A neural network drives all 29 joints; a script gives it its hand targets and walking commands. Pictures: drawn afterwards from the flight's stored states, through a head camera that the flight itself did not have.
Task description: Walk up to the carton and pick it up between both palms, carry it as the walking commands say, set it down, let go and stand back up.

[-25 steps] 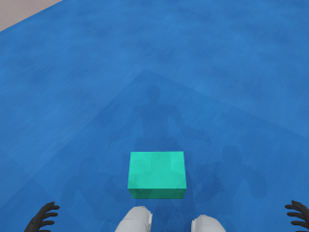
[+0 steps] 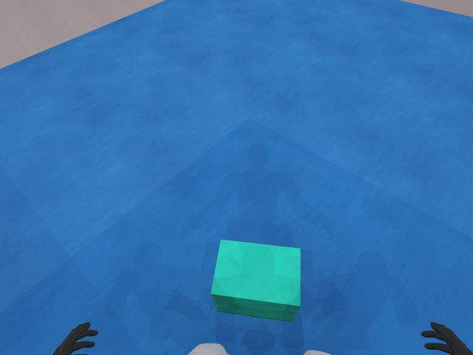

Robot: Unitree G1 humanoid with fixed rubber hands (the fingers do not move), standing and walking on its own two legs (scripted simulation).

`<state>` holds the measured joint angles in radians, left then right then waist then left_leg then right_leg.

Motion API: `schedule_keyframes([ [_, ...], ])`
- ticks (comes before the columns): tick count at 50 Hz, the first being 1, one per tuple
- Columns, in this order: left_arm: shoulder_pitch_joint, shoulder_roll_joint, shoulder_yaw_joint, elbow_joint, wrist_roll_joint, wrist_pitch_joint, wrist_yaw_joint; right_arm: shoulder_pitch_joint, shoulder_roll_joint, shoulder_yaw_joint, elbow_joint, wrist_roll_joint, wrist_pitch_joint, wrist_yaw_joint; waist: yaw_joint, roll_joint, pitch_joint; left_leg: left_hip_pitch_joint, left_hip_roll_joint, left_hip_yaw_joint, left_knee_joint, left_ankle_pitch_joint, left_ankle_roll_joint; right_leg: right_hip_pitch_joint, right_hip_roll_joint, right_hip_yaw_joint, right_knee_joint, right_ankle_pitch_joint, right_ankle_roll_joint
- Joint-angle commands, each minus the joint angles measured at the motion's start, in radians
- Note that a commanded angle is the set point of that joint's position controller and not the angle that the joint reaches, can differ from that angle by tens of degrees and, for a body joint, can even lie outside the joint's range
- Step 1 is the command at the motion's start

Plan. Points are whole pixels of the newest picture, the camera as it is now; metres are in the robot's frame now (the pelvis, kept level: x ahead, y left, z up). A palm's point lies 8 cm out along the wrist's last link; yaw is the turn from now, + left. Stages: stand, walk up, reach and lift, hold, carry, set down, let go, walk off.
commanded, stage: walk up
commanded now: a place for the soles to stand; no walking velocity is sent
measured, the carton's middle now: (256, 281) +0.44 -0.01 -0.64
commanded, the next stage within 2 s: reach and lift in 0.72 s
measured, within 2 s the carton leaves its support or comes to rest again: neither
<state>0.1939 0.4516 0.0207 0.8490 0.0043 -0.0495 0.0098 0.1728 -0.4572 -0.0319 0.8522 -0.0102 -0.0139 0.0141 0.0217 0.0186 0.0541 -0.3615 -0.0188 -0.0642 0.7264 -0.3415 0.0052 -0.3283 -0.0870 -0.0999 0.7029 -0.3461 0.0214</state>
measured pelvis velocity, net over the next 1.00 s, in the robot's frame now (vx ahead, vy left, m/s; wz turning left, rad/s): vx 0.00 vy -0.02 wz -0.08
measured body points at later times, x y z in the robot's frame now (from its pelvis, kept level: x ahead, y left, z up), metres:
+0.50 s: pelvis +0.00 +0.01 +0.01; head +0.03 +0.01 +0.46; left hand +0.10 +0.36 -0.09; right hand +0.14 -0.32 -0.09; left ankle +0.03 +0.12 -0.72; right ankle +0.02 -0.14 -0.72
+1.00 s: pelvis +0.00 -0.02 +0.00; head +0.10 -0.03 +0.44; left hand +0.19 +0.32 -0.07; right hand +0.18 -0.34 -0.09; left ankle +0.03 +0.12 -0.72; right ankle +0.02 -0.14 -0.72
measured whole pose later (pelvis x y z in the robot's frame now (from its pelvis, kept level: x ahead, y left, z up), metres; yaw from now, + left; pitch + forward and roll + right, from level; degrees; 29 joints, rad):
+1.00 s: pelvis +0.00 -0.02 +0.00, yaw -4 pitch -2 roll +2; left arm 0.04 0.39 0.26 0.59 0.07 0.15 -0.08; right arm 0.03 -0.37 -0.17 0.56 -0.10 0.18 0.06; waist 0.06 -0.01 0.28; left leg -0.29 0.01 0.00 0.64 -0.31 -0.03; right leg -0.34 -0.03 0.00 0.70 -0.33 0.01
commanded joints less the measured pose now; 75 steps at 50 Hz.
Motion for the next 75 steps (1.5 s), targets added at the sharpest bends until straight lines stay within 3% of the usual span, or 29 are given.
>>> schedule_keyframes([
  [1,-0.031,0.201,0.046,-0.018,-0.001,-0.013,0.003,-0.049,-0.188,-0.033,-0.024,0.003,-0.010,-0.007,0.004,0.010,-0.061,-0.025,0.090,-0.155,-0.180,0.146,0.093,0.071,-0.054,0.118,-0.178,0.007,-0.084],
  [4,-0.059,0.211,0.044,0.004,0.000,-0.012,0.004,-0.052,-0.182,-0.031,0.003,0.003,-0.007,-0.005,-0.006,0.009,-0.075,0.014,0.078,-0.127,-0.172,0.202,0.078,0.077,-0.083,0.121,-0.201,0.073,-0.093],
  [12,-0.111,0.192,0.036,0.055,-0.001,0.000,0.001,-0.097,-0.180,-0.025,0.043,0.001,-0.001,0.002,0.000,0.015,-0.084,0.018,0.095,-0.162,-0.245,0.195,0.086,0.120,-0.057,0.081,-0.221,0.048,-0.076],
  [14,-0.095,0.216,0.039,0.073,-0.005,-0.002,0.012,-0.107,-0.183,-0.031,0.039,-0.006,0.013,0.009,-0.002,0.017,-0.083,0.025,0.084,-0.134,-0.208,0.277,0.085,0.125,-0.076,0.094,-0.215,0.148,-0.081],
  [16,-0.099,0.220,0.040,0.078,-0.004,-0.002,0.015,-0.105,-0.181,-0.035,0.039,-0.004,0.020,0.013,-0.006,0.003,-0.100,0.037,0.079,-0.123,-0.199,0.285,0.085,0.132,-0.084,0.095,-0.213,0.169,-0.084],
  [24,-0.107,0.207,0.039,0.092,0.000,0.006,0.017,-0.126,-0.187,-0.042,0.039,-0.008,0.031,0.018,-0.005,0.019,-0.093,0.028,0.094,-0.161,-0.254,0.182,0.100,0.112,-0.051,0.074,-0.202,0.059,-0.073],
  [36,-0.100,0.218,0.048,0.098,0.005,0.006,0.017,-0.116,-0.179,-0.046,0.044,-0.009,0.034,0.021,-0.007,-0.003,-0.086,0.027,0.075,-0.139,-0.239,0.171,0.083,0.114,-0.078,0.092,-0.230,0.068,-0.084],
  [37,-0.354,0.025,0.124,-0.253,0.018,0.073,-0.002,-0.312,-0.020,-0.207,-0.262,-0.047,0.063,0.047,-0.048,0.039,0.003,-0.066,-0.002,0.088,-0.293,-0.103,-0.023,0.028,0.155,-0.009,-0.135,0.006,-0.006],
  [38,-0.262,0.091,0.145,-0.317,0.018,0.092,-0.022,-0.198,-0.079,-0.200,-0.200,-0.047,0.089,0.067,-0.038,0.100,0.065,-0.171,0.037,0.053,-0.349,-0.205,-0.016,0.219,0.166,-0.021,-0.078,0.041,0.020],
  [39,-0.197,0.121,0.167,-0.317,0.042,0.112,-0.033,-0.184,-0.125,-0.223,-0.229,-0.055,0.108,0.074,-0.027,0.120,0.081,-0.188,0.040,0.074,-0.384,-0.246,-0.015,0.260,0.173,-0.038,-0.070,0.026,0.029],
  [41,-0.095,0.132,0.228,-0.312,0.086,0.150,-0.048,-0.135,-0.146,-0.235,-0.267,-0.087,0.141,0.081,-0.008,0.106,0.114,-0.166,0.032,0.086,-0.397,-0.232,-0.004,0.300,0.176,-0.036,-0.072,0.019,0.038],
  [43,-0.060,0.122,0.262,-0.315,0.103,0.182,-0.059,-0.121,-0.124,-0.226,-0.302,-0.110,0.167,0.065,0.015,0.036,0.098,-0.116,0.003,0.107,-0.365,-0.173,-0.007,0.305,0.154,-0.013,-0.099,0.023,0.043],
  [47,-0.127,0.116,0.305,-0.331,0.072,0.196,-0.088,-0.217,-0.071,-0.185,-0.388,-0.095,0.176,0.051,0.071,-0.078,-0.008,-0.012,-0.043,0.145,-0.228,-0.006,-0.017,0.209,0.120,0.049,-0.113,0.033,0.043],
  [50,-0.181,0.137,0.313,-0.328,0.045,0.191,-0.105,-0.267,-0.032,-0.149,-0.412,-0.075,0.184,0.029,0.097,-0.108,-0.081,-0.024,-0.053,0.169,-0.129,0.094,-0.029,0.164,0.101,0.099,-0.085,0.098,0.039],
  [56,-0.215,0.173,0.264,-0.260,0.041,0.153,-0.121,-0.211,0.053,-0.122,-0.341,-0.023,0.179,-0.024,0.051,-0.072,-0.243,-0.173,-0.056,0.156,0.017,0.309,-0.055,0.132,0.106,0.141,0.041,0.469,0.034],
  [60,-0.273,0.171,0.233,-0.234,0.034,0.130,-0.108,-0.250,0.063,-0.128,-0.326,-0.013,0.159,-0.043,0.032,-0.045,-0.319,-0.267,-0.045,0.139,0.077,0.368,-0.065,0.074,0.115,0.156,0.100,0.555,0.030],
  [67,-0.430,0.171,0.226,-0.239,-0.014,0.125,-0.092,-0.425,0.031,-0.132,-0.332,0.006,0.151,-0.053,0.033,-0.022,-0.458,-0.371,-0.028,0.127,0.159,0.380,-0.060,-0.101,0.123,0.144,0.183,0.472,0.023],
  [72,-0.576,0.162,0.234,-0.238,-0.060,0.164,-0.102,-0.602,-0.004,-0.133,-0.315,0.020,0.188,-0.033,0.037,-0.006,-0.524,-0.391,-0.016,0.121,0.178,0.271,-0.065,-0.253,0.133,0.107,0.202,0.267,0.021],
  [75,-0.672,0.144,0.231,-0.237,-0.076,0.202,-0.096,-0.699,-0.035,-0.150,-0.279,0.029,0.214,-0.011,0.022,0.007,-0.523,-0.393,-0.010,0.113,0.167,0.161,-0.068,-0.347,0.131,0.076,0.203,0.134,0.015],
])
